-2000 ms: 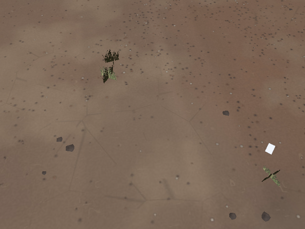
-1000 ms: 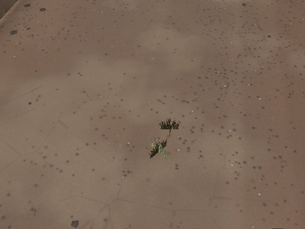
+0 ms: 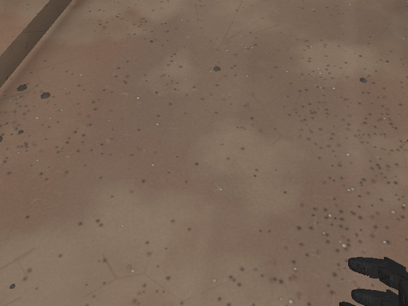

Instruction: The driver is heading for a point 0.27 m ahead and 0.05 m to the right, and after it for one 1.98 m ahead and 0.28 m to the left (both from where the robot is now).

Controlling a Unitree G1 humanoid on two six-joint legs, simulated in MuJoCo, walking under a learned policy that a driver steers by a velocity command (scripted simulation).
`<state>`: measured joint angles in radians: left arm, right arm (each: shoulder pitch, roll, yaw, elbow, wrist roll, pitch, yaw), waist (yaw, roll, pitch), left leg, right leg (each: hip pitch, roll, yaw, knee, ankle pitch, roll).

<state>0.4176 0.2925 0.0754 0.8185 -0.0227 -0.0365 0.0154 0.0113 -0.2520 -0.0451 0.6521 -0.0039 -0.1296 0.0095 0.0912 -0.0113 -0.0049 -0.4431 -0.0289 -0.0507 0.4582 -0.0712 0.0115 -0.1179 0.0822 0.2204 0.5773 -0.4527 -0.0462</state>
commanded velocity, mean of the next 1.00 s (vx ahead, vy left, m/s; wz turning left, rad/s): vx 0.50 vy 0.00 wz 0.13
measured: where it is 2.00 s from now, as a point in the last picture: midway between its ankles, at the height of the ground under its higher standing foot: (196, 167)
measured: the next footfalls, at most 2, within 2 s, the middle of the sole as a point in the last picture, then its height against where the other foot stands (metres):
right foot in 0.44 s outside the picture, level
left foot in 0.96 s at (201, 257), level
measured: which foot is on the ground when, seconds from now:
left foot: down 0.00-0.46, up 0.48-0.94, down 0.96-1.00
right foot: down 0.00-0.00, up 0.02-0.42, down 0.44-0.96, up 0.98-1.00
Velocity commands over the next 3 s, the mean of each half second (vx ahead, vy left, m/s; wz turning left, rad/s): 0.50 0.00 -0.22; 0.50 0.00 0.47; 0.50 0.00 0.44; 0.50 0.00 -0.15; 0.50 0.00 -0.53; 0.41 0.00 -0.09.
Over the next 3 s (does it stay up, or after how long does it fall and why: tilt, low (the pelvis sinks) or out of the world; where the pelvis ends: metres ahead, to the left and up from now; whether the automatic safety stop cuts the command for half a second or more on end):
stays up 1.57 0.21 -0.01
